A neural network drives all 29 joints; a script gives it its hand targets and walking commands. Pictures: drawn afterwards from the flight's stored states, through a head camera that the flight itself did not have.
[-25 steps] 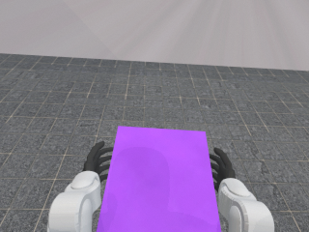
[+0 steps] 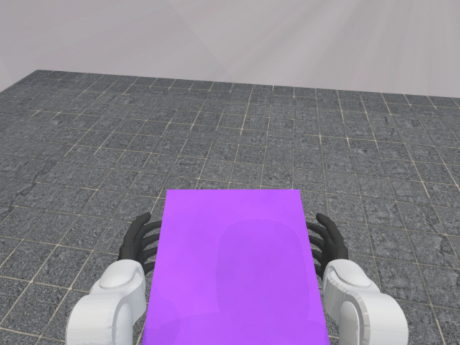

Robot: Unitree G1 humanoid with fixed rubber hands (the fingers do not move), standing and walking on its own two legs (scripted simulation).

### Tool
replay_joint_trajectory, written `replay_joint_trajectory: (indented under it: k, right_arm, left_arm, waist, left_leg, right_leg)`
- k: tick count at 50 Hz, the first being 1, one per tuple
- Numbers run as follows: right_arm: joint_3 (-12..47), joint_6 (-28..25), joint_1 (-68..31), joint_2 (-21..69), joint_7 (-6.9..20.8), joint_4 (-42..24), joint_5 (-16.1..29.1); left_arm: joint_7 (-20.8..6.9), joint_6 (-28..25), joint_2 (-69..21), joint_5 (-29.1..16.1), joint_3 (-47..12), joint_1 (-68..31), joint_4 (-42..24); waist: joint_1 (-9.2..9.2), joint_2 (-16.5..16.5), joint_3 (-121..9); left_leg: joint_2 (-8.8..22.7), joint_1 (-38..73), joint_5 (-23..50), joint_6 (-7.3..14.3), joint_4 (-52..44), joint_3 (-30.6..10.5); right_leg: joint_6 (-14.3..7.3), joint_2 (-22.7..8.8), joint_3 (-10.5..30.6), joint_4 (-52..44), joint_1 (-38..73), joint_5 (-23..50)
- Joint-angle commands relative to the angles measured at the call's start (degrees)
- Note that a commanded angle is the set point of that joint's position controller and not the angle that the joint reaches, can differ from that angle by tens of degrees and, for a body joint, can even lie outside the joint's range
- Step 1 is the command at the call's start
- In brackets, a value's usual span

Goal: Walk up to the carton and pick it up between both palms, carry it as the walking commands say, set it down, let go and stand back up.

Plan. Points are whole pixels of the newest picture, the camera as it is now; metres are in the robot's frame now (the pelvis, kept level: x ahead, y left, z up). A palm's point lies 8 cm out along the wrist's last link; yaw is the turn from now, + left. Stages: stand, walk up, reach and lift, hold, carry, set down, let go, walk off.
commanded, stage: carry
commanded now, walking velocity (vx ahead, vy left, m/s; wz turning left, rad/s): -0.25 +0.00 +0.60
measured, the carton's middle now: (232, 286) +0.24 -0.01 +0.03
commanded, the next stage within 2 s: none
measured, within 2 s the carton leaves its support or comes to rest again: neither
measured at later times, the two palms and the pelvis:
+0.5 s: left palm out of the picture +0.02 +0.22 +0.10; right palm out of the picture +0.09 -0.07 +0.09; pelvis -0.18 +0.02 +0.00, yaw +16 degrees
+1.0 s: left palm out of the picture -0.28 +0.26 +0.07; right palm out of the picture -0.09 +0.04 +0.08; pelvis -0.37 +0.00 +0.00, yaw +36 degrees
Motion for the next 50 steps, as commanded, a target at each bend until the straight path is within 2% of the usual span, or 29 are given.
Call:
replay_joint_trajectory:
  k: [1, 2, 3, 4, 5, 6, 8, 11, 16, 19, 22, 24, 25, 26, 27, 28, 29, 31, 32, 36, 39, 41, 42, 43, 44, 45, 46, 48, 50]
  right_arm:
    - [33.58, -0.74, -15.83, 41.82, 6.10, -2.50, 14.39]
    - [33.01, -0.97, -14.52, 41.70, 6.36, -1.71, 14.02]
    - [32.30, -1.31, -14.11, 41.84, 6.68, -1.13, 13.83]
    - [31.42, -1.67, -13.86, 41.27, 7.10, -0.49, 13.85]
    - [30.20, -2.67, -13.76, 41.40, 7.32, 0.12, 13.13]
    - [30.67, -3.08, -16.23, 43.14, 7.96, -1.81, 13.90]
    - [31.64, -4.45, -17.60, 46.92, 8.85, -3.04, 14.58]
    - [32.06, -5.57, -16.38, 47.96, 9.47, -3.16, 14.24]
    - [32.09, -4.96, -14.48, 44.20, 9.45, -3.71, 13.93]
    - [32.61, -4.31, -15.38, 43.52, 9.46, -4.38, 14.55]
    - [33.36, -3.75, -16.39, 43.70, 9.28, -4.78, 15.17]
    - [33.88, -3.38, -17.36, 43.63, 8.86, -4.53, 15.03]
    - [33.83, -3.11, -17.43, 43.27, 8.61, -4.19, 14.67]
    - [34.99, -2.97, -18.40, 42.59, 8.60, -5.35, 14.54]
    - [35.29, -3.55, -20.48, 44.34, 8.41, -6.01, 14.57]
    - [36.07, -3.94, -21.30, 46.33, 8.57, -5.02, 15.71]
    - [36.41, -4.16, -20.32, 47.12, 8.65, -4.88, 16.15]
    - [36.59, -3.99, -19.18, 46.90, 8.32, -5.56, 16.19]
    - [36.45, -3.63, -19.29, 45.95, 7.93, -5.68, 16.00]
    - [37.06, -1.91, -18.59, 43.93, 7.18, -5.74, 16.08]
    - [35.70, -1.11, -16.37, 42.79, 7.06, -4.87, 15.71]
    - [34.51, -1.00, -14.94, 42.53, 7.28, -3.85, 15.30]
    - [33.75, -1.11, -13.84, 42.31, 7.40, -2.92, 14.82]
    - [32.80, -1.35, -13.96, 42.18, 7.57, -2.66, 14.58]
    - [31.72, -1.63, -14.11, 41.13, 7.72, -2.18, 14.24]
    - [30.87, -2.63, -13.98, 42.39, 8.05, -2.51, 13.48]
    - [31.05, -2.91, -16.11, 44.56, 8.56, -4.11, 14.29]
    - [31.38, -4.20, -16.52, 47.56, 9.35, -4.03, 14.26]
    - [31.51, -5.00, -15.41, 48.20, 9.67, -3.48, 13.93]
  left_arm:
    - [-6.19, 0.79, -40.68, -13.11, -31.61, -15.61, -1.51]
    - [-6.20, 0.63, -41.18, -13.25, -32.20, -16.20, -1.14]
    - [-6.33, 0.41, -41.14, -13.41, -32.89, -16.79, -0.85]
    - [-6.45, 0.19, -40.91, -13.26, -33.49, -17.26, -0.51]
    - [-7.20, -0.17, -42.15, -15.24, -35.84, -21.15, -3.81]
    - [-7.29, -0.70, -44.79, -15.97, -36.36, -23.00, -3.12]
    - [-8.21, -1.50, -49.81, -17.90, -38.22, -24.34, -3.34]
    - [-8.48, -2.56, -51.58, -18.09, -39.32, -23.64, -3.25]
    - [-7.21, -1.92, -48.57, -15.97, -37.95, -19.88, -1.83]
    - [-6.82, -1.37, -47.88, -15.26, -37.08, -18.54, -0.58]
    - [-6.62, -1.06, -46.96, -14.92, -35.84, -17.87, -0.18]
    - [-6.58, -0.86, -46.08, -14.61, -34.18, -16.63, 0.66]
    - [-6.62, -0.77, -45.01, -14.48, -32.88, -16.06, 1.00]
    - [-6.67, -1.08, -44.98, -13.74, -31.98, -16.26, 2.61]
    - [-7.28, -1.40, -46.24, -15.17, -33.34, -19.45, -0.45]
    - [-7.63, -1.65, -46.61, -15.07, -33.16, -20.61, -2.24]
    - [-7.99, -1.79, -46.55, -14.80, -33.16, -20.56, -3.62]
    - [-8.15, -1.74, -45.58, -14.19, -32.23, -18.70, -3.75]
    - [-8.03, -1.67, -44.41, -13.90, -31.96, -18.02, -3.99]
    - [-7.23, -0.50, -41.08, -12.79, -31.12, -15.65, -4.15]
    - [-6.67, 0.18, -40.67, -12.57, -31.47, -14.33, -3.58]
    - [-6.41, 0.25, -41.47, -12.81, -32.60, -15.00, -3.26]
    - [-6.37, 0.27, -41.69, -13.01, -33.09, -15.62, -2.94]
    - [-6.40, 0.21, -41.41, -13.18, -33.66, -16.53, -2.76]
    - [-6.38, 0.25, -41.13, -13.10, -33.99, -16.90, -2.35]
    - [-6.98, -0.12, -43.05, -15.36, -37.37, -20.22, -6.48]
    - [-6.95, -0.49, -46.06, -16.19, -37.99, -22.33, -5.71]
    - [-7.76, -1.28, -50.65, -18.21, -39.93, -23.62, -5.67]
    - [-8.19, -1.96, -51.60, -18.54, -40.49, -23.63, -5.41]
  waist:
    - [1.43, -14.64, -11.19]
    - [0.69, -11.38, -12.53]
    - [0.56, -5.75, -11.14]
    - [0.70, 2.28, -10.21]
    - [-0.36, 23.57, -9.18]
    - [0.36, 16.19, -9.84]
    - [1.12, 7.92, -9.54]
    - [1.44, 7.49, -10.54]
    - [1.02, 9.83, -11.23]
    - [0.98, 10.58, -11.42]
    - [0.89, 13.27, -11.71]
    - [2.16, 12.82, -12.64]
    - [2.51, 3.05, -11.27]
    - [2.22, -20.26, -9.05]
    - [0.62, -16.35, -2.88]
    - [0.25, -7.45, -2.75]
    - [-0.02, -3.23, -3.60]
    - [-0.25, -5.92, -5.29]
    - [-0.01, -7.51, -5.32]
    - [1.01, -13.11, -6.47]
    - [1.67, -14.85, -9.38]
    - [1.20, -14.25, -11.68]
    - [0.62, -10.74, -11.91]
    - [0.77, -4.86, -10.37]
    - [0.99, 6.46, -8.92]
    - [-0.02, 25.27, -8.08]
    - [0.73, 17.34, -9.00]
    - [1.11, 8.81, -9.60]
    - [1.06, 7.89, -10.29]
  left_leg:
    - [-1.47, -0.78, 2.53, 1.15, -15.14, 3.68]
    - [-1.80, 4.48, 8.55, 1.33, -23.70, 3.30]
    - [-0.04, 9.85, 14.66, 1.46, -30.85, -0.21]
    - [7.68, 18.21, 32.53, 2.90, -29.50, -8.38]
    - [20.96, 18.53, 61.82, 11.34, -27.96, -29.54]
    - [20.02, 16.79, 65.41, 13.10, -27.63, -25.00]
    - [15.11, 12.33, 45.32, 11.83, -28.60, -18.09]
    - [10.57, 10.58, 30.43, 9.67, -29.98, -15.41]
    - [11.52, 11.06, 22.49, 9.78, -35.79, -23.04]
    - [11.24, 9.23, 17.77, 8.45, -40.16, -25.54]
    - [7.84, 6.65, 11.55, 3.33, -45.05, -23.95]
    - [3.02, 0.86, 9.42, -2.51, -44.65, -18.41]
    - [-0.93, -4.64, 7.52, -3.14, -34.93, -14.41]
    - [-7.36, -9.65, -1.42, -2.41, -9.25, -4.83]
    - [-3.51, -15.08, -3.72, -1.01, 9.60, -2.97]
    - [-2.45, -12.59, -0.63, 0.11, 18.26, -5.49]
    - [-2.24, -11.21, 2.66, 0.44, 23.19, -5.87]
    - [-1.32, -10.30, 5.82, -0.33, 25.82, -4.22]
    - [-1.18, -10.72, 5.06, -0.89, 22.66, -2.37]
    - [-1.58, -7.48, -0.72, -0.95, 5.77, 2.13]
    - [-1.20, -4.03, -1.91, -0.21, -5.99, 2.62]
    - [-1.43, 1.09, 2.53, 0.56, -16.95, 3.10]
    - [-1.45, 5.68, 9.26, 0.73, -25.81, 2.22]
    - [0.87, 11.29, 13.99, 0.76, -31.24, -1.54]
    - [11.57, 18.30, 32.98, 3.13, -32.02, -14.29]
    - [21.45, 14.91, 59.40, 11.24, -30.70, -29.63]
    - [18.98, 15.03, 62.63, 11.73, -28.31, -23.32]
    - [13.81, 13.08, 45.26, 10.14, -27.95, -16.07]
    - [10.94, 12.41, 37.52, 9.53, -28.37, -14.21]
  right_leg:
    - [-5.17, -11.24, 9.09, -3.87, 16.35, 36.66]
    - [-2.87, -10.20, 7.23, 0.76, 14.05, 32.27]
    - [0.03, -8.46, 5.56, 5.08, 7.22, 20.86]
    - [3.13, -6.07, 4.61, 8.83, -5.54, -2.20]
    - [6.44, 2.83, 3.26, 20.03, -19.02, -25.71]
    - [5.99, 2.59, 10.00, 30.47, -18.02, -25.25]
    - [5.04, 3.60, 12.95, 39.31, -17.51, -16.16]
    - [3.97, 4.75, 12.03, 38.47, -16.11, -9.87]
    - [2.86, 8.89, 10.77, 23.78, -11.56, -12.48]
    - [1.74, 11.13, 10.17, 13.74, -5.24, -12.86]
    - [0.87, 12.90, 7.21, -1.22, 4.99, -13.03]
    - [0.15, 11.06, 4.90, -18.39, 19.24, -8.16]
    - [-0.93, 3.92, 11.60, -24.04, 23.17, -10.20]
    - [-7.89, -17.31, 32.10, -27.47, 11.43, -12.74]
    - [-10.63, -23.10, 26.42, -27.87, 2.32, -1.03]
    - [-9.66, -17.64, 19.87, -23.94, -0.62, 2.38]
    - [-7.51, -12.84, 12.82, -20.15, -0.80, 5.62]
    - [-5.45, -8.01, 5.43, -13.04, 3.62, 16.85]
    - [-4.81, -7.44, 4.96, -11.15, 6.14, 21.51]
    - [-5.18, -9.10, 6.11, -9.70, 11.33, 28.83]
    - [-5.74, -11.97, 7.71, -8.17, 15.18, 32.60]
    - [-3.84, -12.50, 7.03, -4.41, 15.05, 30.81]
    - [-1.18, -11.28, 5.12, -0.05, 12.20, 25.91]
    - [1.67, -9.42, 3.44, 4.45, 4.55, 14.50]
    - [4.46, -5.07, 2.71, 11.65, -9.32, -12.07]
    - [6.97, 2.63, 3.97, 22.80, -18.39, -25.64]
    - [6.37, 2.26, 10.13, 32.54, -17.69, -22.93]
    - [5.41, 3.66, 12.92, 40.78, -18.11, -14.01]
    - [4.41, 4.42, 12.51, 41.95, -17.49, -9.45]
